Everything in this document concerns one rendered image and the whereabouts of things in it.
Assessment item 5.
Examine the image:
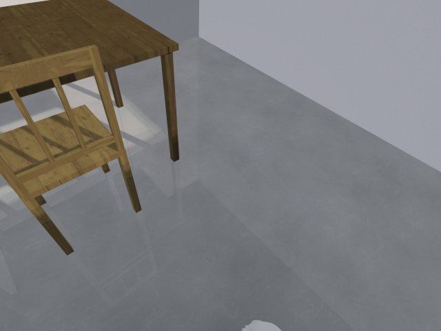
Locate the chair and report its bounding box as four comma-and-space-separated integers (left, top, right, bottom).
0, 45, 141, 255

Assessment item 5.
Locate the table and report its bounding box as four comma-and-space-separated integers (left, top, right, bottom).
0, 0, 179, 162

